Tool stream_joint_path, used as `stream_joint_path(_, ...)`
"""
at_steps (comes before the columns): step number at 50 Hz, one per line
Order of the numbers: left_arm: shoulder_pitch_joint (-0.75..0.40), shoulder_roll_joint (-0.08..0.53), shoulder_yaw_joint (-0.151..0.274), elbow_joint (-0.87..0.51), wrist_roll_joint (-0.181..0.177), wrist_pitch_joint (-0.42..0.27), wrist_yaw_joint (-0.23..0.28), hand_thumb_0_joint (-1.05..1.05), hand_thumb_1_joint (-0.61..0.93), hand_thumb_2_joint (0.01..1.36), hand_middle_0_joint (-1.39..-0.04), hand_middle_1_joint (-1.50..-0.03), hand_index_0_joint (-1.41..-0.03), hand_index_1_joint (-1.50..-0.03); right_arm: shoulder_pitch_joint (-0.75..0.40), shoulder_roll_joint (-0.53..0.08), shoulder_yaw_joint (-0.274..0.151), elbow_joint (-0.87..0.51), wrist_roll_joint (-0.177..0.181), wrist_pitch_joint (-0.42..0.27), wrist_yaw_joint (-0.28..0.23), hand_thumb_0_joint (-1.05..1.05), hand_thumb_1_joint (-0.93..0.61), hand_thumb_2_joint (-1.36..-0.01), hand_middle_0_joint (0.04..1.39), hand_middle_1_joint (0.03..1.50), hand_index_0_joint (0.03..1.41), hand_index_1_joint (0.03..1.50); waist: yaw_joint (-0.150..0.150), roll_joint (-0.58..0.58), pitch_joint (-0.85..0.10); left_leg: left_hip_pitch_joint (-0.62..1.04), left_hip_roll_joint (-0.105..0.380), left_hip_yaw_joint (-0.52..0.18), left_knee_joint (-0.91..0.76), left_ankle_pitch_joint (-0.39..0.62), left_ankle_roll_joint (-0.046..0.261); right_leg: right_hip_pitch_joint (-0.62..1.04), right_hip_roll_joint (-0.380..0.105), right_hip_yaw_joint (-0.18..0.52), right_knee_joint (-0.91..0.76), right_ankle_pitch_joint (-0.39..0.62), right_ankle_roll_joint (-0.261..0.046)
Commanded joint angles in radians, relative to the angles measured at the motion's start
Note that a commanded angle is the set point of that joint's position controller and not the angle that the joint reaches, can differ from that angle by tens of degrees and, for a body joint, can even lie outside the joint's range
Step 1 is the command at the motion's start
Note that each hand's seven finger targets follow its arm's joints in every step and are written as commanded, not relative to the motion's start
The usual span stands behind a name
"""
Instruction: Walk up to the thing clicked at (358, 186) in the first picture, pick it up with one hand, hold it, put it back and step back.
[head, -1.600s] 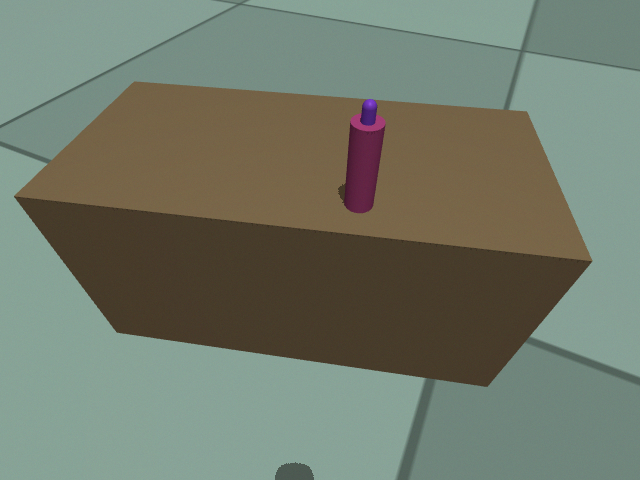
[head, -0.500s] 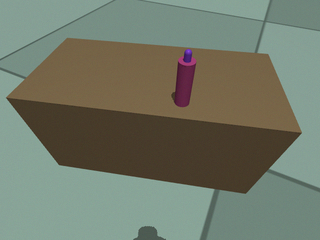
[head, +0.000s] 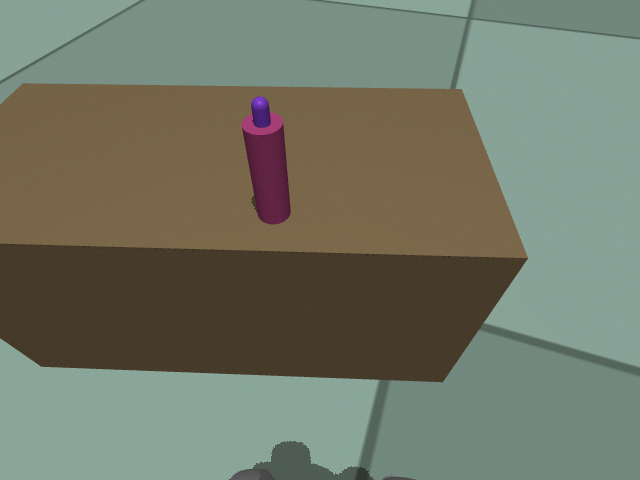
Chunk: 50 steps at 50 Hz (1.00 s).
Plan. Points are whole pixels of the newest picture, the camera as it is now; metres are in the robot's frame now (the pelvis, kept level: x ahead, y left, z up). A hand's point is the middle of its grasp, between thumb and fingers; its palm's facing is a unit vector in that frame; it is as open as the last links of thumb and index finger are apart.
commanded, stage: walk up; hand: left
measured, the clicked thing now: (267, 163) +0.62 +0.12 +0.02
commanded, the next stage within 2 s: none
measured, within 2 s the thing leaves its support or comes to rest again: neither
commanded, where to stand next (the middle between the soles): +0.21 -0.08 m, yaw +0 degrees
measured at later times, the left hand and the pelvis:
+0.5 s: hand (209, 401) +0.25 +0.19 -0.14, palm faces -0.13 -0.92 -0.36, open 7.4 cm; pelvis +0.14 -0.08 +0.00, yaw -4 degrees
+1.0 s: hand (217, 391) +0.27 +0.18 -0.15, palm faces +0.01 -0.90 -0.44, open 7.4 cm; pelvis +0.15 -0.10 -0.02, yaw +2 degrees
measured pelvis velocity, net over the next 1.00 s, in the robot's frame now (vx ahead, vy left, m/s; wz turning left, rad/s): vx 0.15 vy -0.10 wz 0.03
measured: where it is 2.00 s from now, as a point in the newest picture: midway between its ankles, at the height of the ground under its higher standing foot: outside the picture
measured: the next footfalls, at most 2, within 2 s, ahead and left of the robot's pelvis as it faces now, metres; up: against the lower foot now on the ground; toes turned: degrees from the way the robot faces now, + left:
left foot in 0.16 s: +0.16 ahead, +0.09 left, +0.00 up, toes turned +4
right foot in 0.52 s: +0.27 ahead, -0.25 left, +0.00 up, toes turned -5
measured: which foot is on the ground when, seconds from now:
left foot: up 0.00-0.14, down 0.16-0.54, up 0.56-0.98, down 1.00-1.00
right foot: down 0.00-0.18, up 0.20-0.50, down 0.52-1.00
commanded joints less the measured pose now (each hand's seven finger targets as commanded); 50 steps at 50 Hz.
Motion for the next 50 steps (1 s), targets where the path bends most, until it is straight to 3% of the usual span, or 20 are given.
stream_joint_path(1,-0.004,0.303,0.077,-0.105,0.0,-0.026,0.033,0.0,0.9,0.9,-0.2,-0.3,-0.2,-0.3,0.118,-0.178,-0.04,-0.067,0.002,-0.041,-0.004,0.0,-0.9,-0.9,0.2,0.3,0.2,0.3,-0.007,-0.182,-0.042,-0.066,0.02,-0.004,-0.133,0.031,0.012,0.014,-0.19,0.32,-0.354,-0.26,-0.207)
stream_joint_path(5,-0.026,0.288,0.065,-0.158,0.002,-0.033,0.031,0.0,0.9,0.9,-0.2,-0.3,-0.2,-0.3,0.148,-0.163,-0.048,-0.1,-0.008,-0.062,0.001,0.0,-0.9,-0.9,0.2,0.3,0.2,0.3,-0.02,-0.147,-0.061,0.039,-0.001,-0.008,-0.385,0.117,0.016,-0.03,-0.215,0.313,-0.315,-0.17,-0.224)
stream_joint_path(7,-0.124,0.258,0.052,-0.199,-0.004,-0.024,0.026,0.0,0.9,0.9,-0.2,-0.3,-0.2,-0.3,0.333,-0.159,-0.067,-0.062,-0.015,-0.081,-0.014,0.0,-0.9,-0.9,0.2,0.3,0.2,0.3,-0.146,-0.079,-0.116,0.37,-0.017,0.001,-0.61,0.371,0.015,-0.231,-0.145,0.199,-0.092,-0.141,-0.153)
stream_joint_path(8,-0.085,0.17,0.028,-0.209,-0.004,-0.022,0.027,0.0,0.9,0.9,-0.2,-0.3,-0.2,-0.3,0.407,-0.234,-0.092,-0.045,-0.029,-0.091,-0.032,0.0,-0.9,-0.9,0.2,0.3,0.2,0.3,-0.172,0.147,-0.145,0.477,0.071,-0.165,-0.746,0.271,-0.006,-0.325,-0.005,0.108,0.152,-0.212,-0.085)
stream_joint_path(9,-0.033,0.12,0.01,-0.209,-0.003,-0.017,0.031,0.0,0.9,0.9,-0.2,-0.3,-0.2,-0.3,0.376,-0.316,-0.103,-0.07,-0.045,-0.097,-0.044,0.0,-0.9,-0.9,0.2,0.3,0.2,0.3,-0.131,0.267,-0.101,0.452,0.312,-0.618,-0.874,0.041,0.019,-0.493,0.114,0.121,0.387,-0.256,-0.034)
stream_joint_path(10,0.037,0.232,0.039,-0.167,0.001,0.005,0.038,0.0,0.9,0.9,-0.2,-0.3,-0.2,-0.3,0.226,-0.339,-0.106,-0.131,-0.027,-0.096,-0.052,0.0,-0.9,-0.9,0.2,0.3,0.2,0.3,-0.076,0.082,-0.078,0.303,0.372,-0.682,-0.933,-0.18,0.071,-0.42,0.043,0.201,0.443,-0.203,-0.03)
stream_joint_path(11,0.08,0.293,0.058,-0.149,0.005,0.013,0.032,0.0,0.9,0.9,-0.2,-0.3,-0.2,-0.3,0.143,-0.336,-0.102,-0.149,-0.008,-0.094,-0.047,0.0,-0.9,-0.9,0.2,0.3,0.2,0.3,-0.042,0.087,-0.032,0.242,0.394,-0.659,-0.933,-0.292,0.148,-0.4,-0.019,0.21,0.459,-0.196,-0.029)
stream_joint_path(13,0.069,0.283,0.065,-0.123,0.008,-0.001,0.025,0.0,0.9,0.9,-0.2,-0.3,-0.2,-0.3,0.087,-0.264,-0.077,-0.162,-0.011,-0.098,-0.04,0.0,-0.9,-0.9,0.2,0.3,0.2,0.3,-0.008,0.079,0.02,0.206,0.313,-0.469,-0.869,-0.074,0.189,-0.385,-0.022,0.228,0.467,-0.132,-0.008)
stream_joint_path(19,0.017,0.195,0.035,-0.119,-0.022,-0.02,0.023,0.0,0.9,0.9,-0.2,-0.3,-0.2,-0.3,0.107,-0.215,-0.052,-0.172,-0.014,-0.1,-0.016,0.0,-0.9,-0.9,0.2,0.3,0.2,0.3,-0.028,0.185,0.015,0.167,0.183,-0.036,-0.742,0.695,0.148,-0.212,-0.035,0.073,0.218,-0.027,0.026)
stream_joint_path(21,-0.016,0.168,0.023,-0.113,-0.034,-0.031,0.032,0.0,0.9,0.9,-0.2,-0.3,-0.2,-0.3,0.083,-0.198,-0.043,-0.191,-0.019,-0.085,-0.005,0.0,-0.9,-0.9,0.2,0.3,0.2,0.3,-0.037,0.233,-0.027,0.124,0.142,0.041,-0.675,0.81,0.125,-0.081,-0.041,-0.014,0.08,0.012,0.016)
stream_joint_path(24,0.0,0.177,0.028,-0.053,-0.036,-0.043,0.049,0.0,0.9,0.9,-0.2,-0.3,-0.2,-0.3,0.067,-0.207,-0.039,-0.189,-0.007,-0.045,0.001,0.0,-0.9,-0.9,0.2,0.3,0.2,0.3,-0.029,0.191,-0.101,0.053,0.098,0.072,-0.537,0.603,0.098,0.12,0.019,-0.086,-0.06,0.15,0.01)
stream_joint_path(26,0.1,0.235,0.051,-0.004,-0.033,-0.06,0.068,0.0,0.9,0.9,-0.2,-0.3,-0.2,-0.3,0.105,-0.113,-0.003,-0.192,0.008,-0.021,0.001,0.0,-0.9,-0.9,0.2,0.3,0.2,0.3,0.025,-0.052,-0.183,-0.029,0.026,0.106,-0.237,0.344,0.056,0.292,-0.003,-0.027,-0.156,0.249,0.002)
stream_joint_path(27,0.108,0.31,0.068,-0.012,-0.024,-0.071,0.081,0.0,0.9,0.9,-0.2,-0.3,-0.2,-0.3,0.157,-0.047,0.024,-0.205,0.018,-0.013,0.001,0.0,-0.9,-0.9,0.2,0.3,0.2,0.3,0.019,-0.271,-0.217,-0.157,-0.054,0.081,-0.099,0.002,0.02,0.345,-0.197,0.27,-0.195,0.355,-0.051)
stream_joint_path(28,0.051,0.316,0.05,-0.056,-0.018,-0.075,0.092,0.0,0.9,0.9,-0.2,-0.3,-0.2,-0.3,0.181,-0.048,0.03,-0.188,0.017,0.006,-0.007,0.0,-0.9,-0.9,0.2,0.3,0.2,0.3,-0.008,-0.189,-0.22,-0.111,-0.051,-0.075,-0.05,-0.059,0.003,0.22,-0.342,0.508,-0.287,0.185,-0.133)
stream_joint_path(29,-0.018,0.357,0.058,-0.058,-0.025,-0.067,0.095,0.0,0.9,0.9,-0.2,-0.3,-0.2,-0.3,0.154,-0.137,-0.002,-0.168,0.023,0.019,-0.02,0.0,-0.9,-0.9,0.2,0.3,0.2,0.3,0.0,-0.21,-0.208,-0.078,-0.028,-0.09,-0.006,-0.092,0.006,0.145,-0.368,0.54,-0.299,0.068,-0.218)
stream_joint_path(33,-0.103,0.289,0.036,-0.055,-0.027,-0.068,0.113,0.0,0.9,0.9,-0.2,-0.3,-0.2,-0.3,0.148,-0.146,0.001,-0.1,0.027,0.025,-0.023,0.0,-0.9,-0.9,0.2,0.3,0.2,0.3,-0.035,-0.205,-0.17,-0.115,-0.014,-0.127,-0.048,-0.018,-0.006,0.11,-0.264,0.305,-0.204,0.195,-0.175)
stream_joint_path(40,-0.08,0.298,0.048,-0.059,-0.027,-0.078,0.142,0.0,0.9,0.9,-0.2,-0.3,-0.2,-0.3,0.059,-0.146,-0.015,-0.118,-0.01,0.048,-0.007,0.0,-0.9,-0.9,0.2,0.3,0.2,0.3,-0.002,-0.175,-0.171,-0.157,-0.048,-0.133,-0.066,0.032,-0.02,0.124,-0.348,0.291,-0.159,0.464,-0.24)
stream_joint_path(45,-0.123,0.314,0.052,-0.074,-0.011,-0.068,0.148,0.0,0.9,0.9,-0.2,-0.3,-0.2,-0.3,0.041,-0.142,-0.036,-0.134,-0.021,0.053,0.018,0.0,-0.9,-0.9,0.2,0.3,0.2,0.3,-0.016,-0.182,-0.189,-0.105,-0.041,-0.06,-0.134,0.041,-0.019,0.055,-0.359,0.249,-0.143,0.31,-0.239)
stream_joint_path(49,-0.183,0.279,0.029,-0.08,-0.019,-0.046,0.138,0.0,0.9,0.9,-0.2,-0.3,-0.2,-0.3,0.116,-0.122,-0.046,-0.095,-0.022,0.035,0.028,0.0,-0.9,-0.9,0.2,0.3,0.2,0.3,-0.069,-0.137,-0.214,0.142,-0.094,0.008,-0.495,0.22,-0.002,-0.092,-0.248,0.12,0.024,0.099,-0.133)
stream_joint_path(50,-0.158,0.236,0.014,-0.07,-0.025,-0.037,0.136,0.0,0.9,0.9,-0.2,-0.3,-0.2,-0.3,0.106,-0.151,-0.053,-0.097,-0.036,0.028,0.023,0.0,-0.9,-0.9,0.2,0.3,0.2,0.3,-0.072,-0.024,-0.198,0.178,-0.042,-0.111,-0.61,0.167,0.023,-0.177,-0.192,0.072,0.144,-0.006,-0.08)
